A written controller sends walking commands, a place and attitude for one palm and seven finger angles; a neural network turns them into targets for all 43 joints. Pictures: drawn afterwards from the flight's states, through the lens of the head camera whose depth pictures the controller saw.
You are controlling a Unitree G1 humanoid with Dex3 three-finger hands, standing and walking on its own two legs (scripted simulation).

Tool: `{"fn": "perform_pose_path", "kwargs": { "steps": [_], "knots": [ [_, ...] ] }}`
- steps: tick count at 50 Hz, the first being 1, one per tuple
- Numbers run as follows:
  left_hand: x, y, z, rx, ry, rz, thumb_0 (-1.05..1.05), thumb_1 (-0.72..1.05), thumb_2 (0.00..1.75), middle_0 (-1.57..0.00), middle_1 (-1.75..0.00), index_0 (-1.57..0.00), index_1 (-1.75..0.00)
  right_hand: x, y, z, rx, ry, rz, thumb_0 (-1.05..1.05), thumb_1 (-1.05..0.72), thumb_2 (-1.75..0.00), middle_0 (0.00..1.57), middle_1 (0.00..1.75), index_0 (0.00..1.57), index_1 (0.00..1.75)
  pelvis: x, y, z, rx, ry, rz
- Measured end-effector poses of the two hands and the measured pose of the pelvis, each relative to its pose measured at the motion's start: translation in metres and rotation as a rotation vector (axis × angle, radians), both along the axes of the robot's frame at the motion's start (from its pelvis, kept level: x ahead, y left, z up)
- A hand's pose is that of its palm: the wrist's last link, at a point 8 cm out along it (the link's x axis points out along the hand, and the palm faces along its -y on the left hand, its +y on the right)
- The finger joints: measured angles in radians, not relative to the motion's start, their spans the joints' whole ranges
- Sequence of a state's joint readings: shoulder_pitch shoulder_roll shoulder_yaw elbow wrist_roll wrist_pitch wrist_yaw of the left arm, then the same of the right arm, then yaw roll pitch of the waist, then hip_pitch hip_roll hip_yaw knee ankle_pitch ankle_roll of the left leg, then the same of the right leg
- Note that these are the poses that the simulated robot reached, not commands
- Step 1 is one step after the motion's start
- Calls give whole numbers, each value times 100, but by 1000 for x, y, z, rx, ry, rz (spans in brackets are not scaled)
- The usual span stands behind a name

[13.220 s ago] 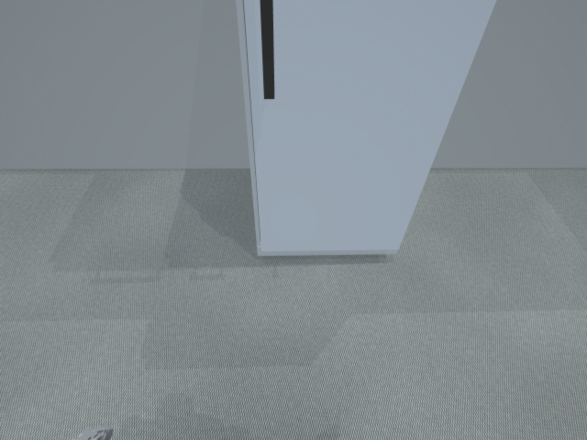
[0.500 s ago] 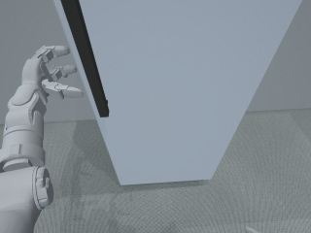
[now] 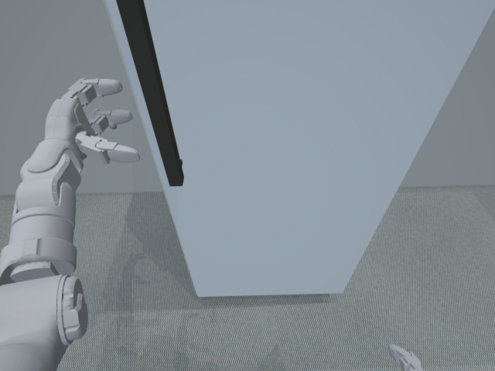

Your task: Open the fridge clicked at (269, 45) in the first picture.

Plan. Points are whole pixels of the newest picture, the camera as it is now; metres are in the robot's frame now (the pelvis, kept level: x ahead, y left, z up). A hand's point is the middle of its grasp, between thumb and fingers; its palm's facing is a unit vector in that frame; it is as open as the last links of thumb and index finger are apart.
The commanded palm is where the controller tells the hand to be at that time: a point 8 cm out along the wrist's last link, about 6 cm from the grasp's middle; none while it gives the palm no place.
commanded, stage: move the hooked fingers beside the handle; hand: left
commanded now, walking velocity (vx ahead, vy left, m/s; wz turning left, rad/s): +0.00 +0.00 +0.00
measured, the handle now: (155, 81) +0.49 +0.17 +0.24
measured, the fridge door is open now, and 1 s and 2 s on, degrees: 0 0 0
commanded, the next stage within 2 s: feel for the door with the fingertips in 0.48 s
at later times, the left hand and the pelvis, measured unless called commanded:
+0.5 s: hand (112, 122) +0.44 +0.23 +0.20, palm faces +0.09 -1.00 +0.00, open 14.0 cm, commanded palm +0.40 +0.28 +0.20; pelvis +0.00 +0.00 +0.00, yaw -2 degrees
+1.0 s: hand (137, 124) +0.43 +0.19 +0.20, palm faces +0.07 -1.00 +0.02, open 14.0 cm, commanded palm +0.41 +0.25 +0.20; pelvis +0.00 +0.01 +0.00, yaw -1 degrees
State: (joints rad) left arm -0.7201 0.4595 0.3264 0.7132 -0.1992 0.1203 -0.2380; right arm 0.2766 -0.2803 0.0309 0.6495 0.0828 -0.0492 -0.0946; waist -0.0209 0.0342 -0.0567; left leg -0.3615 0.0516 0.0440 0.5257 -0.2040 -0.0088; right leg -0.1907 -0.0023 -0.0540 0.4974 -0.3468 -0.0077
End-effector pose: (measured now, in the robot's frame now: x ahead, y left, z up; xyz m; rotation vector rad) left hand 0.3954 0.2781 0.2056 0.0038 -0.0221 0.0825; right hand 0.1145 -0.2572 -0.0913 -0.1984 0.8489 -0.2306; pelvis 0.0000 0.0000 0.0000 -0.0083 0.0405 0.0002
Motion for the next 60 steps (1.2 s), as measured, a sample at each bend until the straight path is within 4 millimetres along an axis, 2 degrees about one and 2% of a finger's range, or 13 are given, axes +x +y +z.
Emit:
{"fn": "perform_pose_path", "kwargs": {
  "steps": [6, 13, 20, 24, 28, 33, 41, 46, 52, 60],
  "knots": [
    [8, -4, -2, -2, 15, 4, -1, -50, 30, -30, -120, -30, -120, -5, 2, -2, 3, 8, 3, 1, -91, -90, 20, 30, 20, 30, -4, 0, -1, -1, 6, 2],
    [17, -8, -2, -6, 1, -3, -1, -50, 30, -30, -120, -30, -120, -30, 0, -10, 7, 71, -30, 1, -91, -90, 20, 30, 20, 30, -3, 1, -1, 0, 14, -9],
    [22, 2, -8, -5, 11, 14, -1, -50, 30, -30, -120, -30, -120, -57, -7, -13, -2, 137, -81, 1, -91, -90, 20, 30, 20, 30, 0, 1, 0, 1, 23, -23],
    [18, 7, -6, 1, -18, 10, -1, -50, 30, -30, -120, -30, -120, -64, -10, -13, -7, 153, -97, 1, -91, -90, 20, 30, 20, 30, 2, 2, 0, 1, 23, -28],
    [14, 12, -8, -11, -12, 1, -1, -50, 30, -30, -120, -30, -120, -60, -11, -11, -13, 147, -95, 1, -91, -90, 20, 30, 20, 30, 3, 3, 0, -1, 22, -26],
    [8, 12, -10, -2, -7, 1, -1, -50, 30, -30, -120, -30, -120, -43, -8, -7, -15, 102, -71, 1, -91, -90, 20, 30, 20, 30, 3, 5, -1, -3, 20, -19],
    [7, -9, -8, -15, -6, -26, -1, -50, 30, -30, -120, -30, -120, -7, 6, -1, -1, 16, -8, 1, -91, -90, 20, 30, 20, 30, 0, 7, -1, -5, 11, -3],
    [11, -26, -6, -19, -5, -24, -1, -50, 30, -30, -120, -30, -120, 5, 15, 1, 20, -19, 17, 1, -91, -90, 20, 30, 20, 30, -1, 7, -1, -3, 6, -4],
    [16, -31, -9, -23, 18, -5, -1, -50, 30, -30, -120, -30, -120, 0, 18, -2, 35, -7, 10, 1, -91, -90, 20, 30, 20, 30, -1, 5, 0, 0, 2, -11],
    [21, -26, -3, -4, -3, 6, -1, -50, 30, -30, -120, -30, -120, -30, 5, -11, 19, 86, -33, 1, -91, -90, 20, 30, 20, 30, 1, 2, 0, 1, 6, -12]
  ]
}}
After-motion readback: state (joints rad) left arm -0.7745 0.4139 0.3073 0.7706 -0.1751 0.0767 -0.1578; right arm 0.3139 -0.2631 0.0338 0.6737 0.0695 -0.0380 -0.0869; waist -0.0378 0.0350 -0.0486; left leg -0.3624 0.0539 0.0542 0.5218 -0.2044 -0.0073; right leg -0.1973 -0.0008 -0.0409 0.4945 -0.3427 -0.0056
